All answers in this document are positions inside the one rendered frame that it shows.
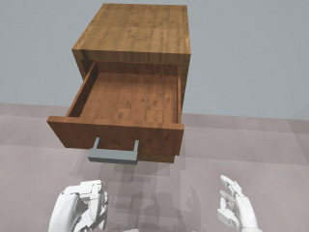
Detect robot left hand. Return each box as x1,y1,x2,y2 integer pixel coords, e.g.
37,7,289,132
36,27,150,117
48,180,109,232

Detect handle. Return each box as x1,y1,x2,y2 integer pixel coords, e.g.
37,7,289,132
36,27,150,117
87,137,139,165

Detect cabinet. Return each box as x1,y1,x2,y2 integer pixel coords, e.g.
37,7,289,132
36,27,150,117
71,3,191,163

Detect robot right hand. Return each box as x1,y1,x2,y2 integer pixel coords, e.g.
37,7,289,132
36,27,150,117
217,175,259,232

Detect drawer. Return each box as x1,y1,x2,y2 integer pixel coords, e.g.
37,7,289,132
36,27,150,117
46,60,184,156

